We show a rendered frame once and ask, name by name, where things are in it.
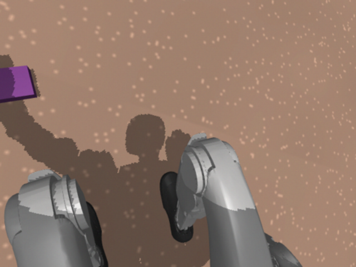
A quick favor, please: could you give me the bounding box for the right robot foot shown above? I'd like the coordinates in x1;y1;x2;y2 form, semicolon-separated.
160;171;194;243

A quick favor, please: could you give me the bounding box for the small box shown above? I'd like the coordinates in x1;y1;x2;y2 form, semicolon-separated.
0;66;37;103

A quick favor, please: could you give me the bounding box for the right robot hand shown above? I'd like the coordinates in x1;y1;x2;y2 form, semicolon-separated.
265;233;302;267

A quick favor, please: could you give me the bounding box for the left robot foot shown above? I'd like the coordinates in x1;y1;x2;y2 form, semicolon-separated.
86;202;108;267

